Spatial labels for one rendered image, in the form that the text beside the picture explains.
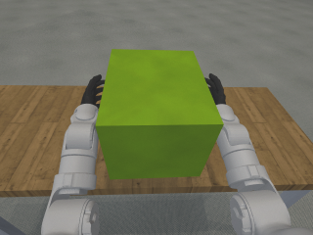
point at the right robot upper arm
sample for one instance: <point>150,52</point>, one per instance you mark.
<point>262,212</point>

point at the table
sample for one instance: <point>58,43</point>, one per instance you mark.
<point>34,120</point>

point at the robot left hand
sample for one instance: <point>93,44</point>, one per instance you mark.
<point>89,96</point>

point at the left robot upper arm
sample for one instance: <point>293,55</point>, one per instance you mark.
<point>72,217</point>

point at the carton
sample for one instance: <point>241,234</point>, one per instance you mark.
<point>157,117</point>

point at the robot right forearm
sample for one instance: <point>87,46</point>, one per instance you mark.
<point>244,171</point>

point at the robot left forearm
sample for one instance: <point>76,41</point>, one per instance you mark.
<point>78,158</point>

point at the robot right hand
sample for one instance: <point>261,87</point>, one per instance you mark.
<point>216,89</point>

